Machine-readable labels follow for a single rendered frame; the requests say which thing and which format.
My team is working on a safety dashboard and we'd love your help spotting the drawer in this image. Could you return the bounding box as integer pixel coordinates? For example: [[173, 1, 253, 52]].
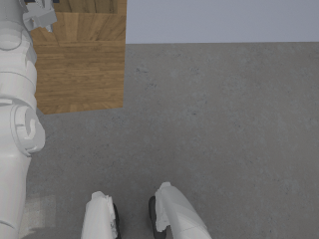
[[25, 0, 118, 14]]

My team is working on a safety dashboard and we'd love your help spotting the right robot foot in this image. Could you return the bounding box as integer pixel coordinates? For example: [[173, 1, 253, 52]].
[[149, 196, 166, 239]]

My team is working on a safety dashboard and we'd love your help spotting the left robot hand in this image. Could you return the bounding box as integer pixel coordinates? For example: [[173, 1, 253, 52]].
[[0, 0, 58, 33]]

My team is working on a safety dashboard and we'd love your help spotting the cabinet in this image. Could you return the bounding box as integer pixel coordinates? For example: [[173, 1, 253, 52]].
[[30, 0, 128, 115]]

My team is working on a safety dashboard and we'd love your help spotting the robot left upper arm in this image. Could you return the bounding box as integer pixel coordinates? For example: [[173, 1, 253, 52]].
[[0, 104, 46, 239]]

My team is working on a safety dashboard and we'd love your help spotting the right robot thigh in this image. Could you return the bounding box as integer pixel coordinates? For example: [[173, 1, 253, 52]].
[[155, 186, 212, 239]]

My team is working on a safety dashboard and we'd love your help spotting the robot left forearm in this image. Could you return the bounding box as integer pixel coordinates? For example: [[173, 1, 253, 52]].
[[0, 20, 37, 113]]

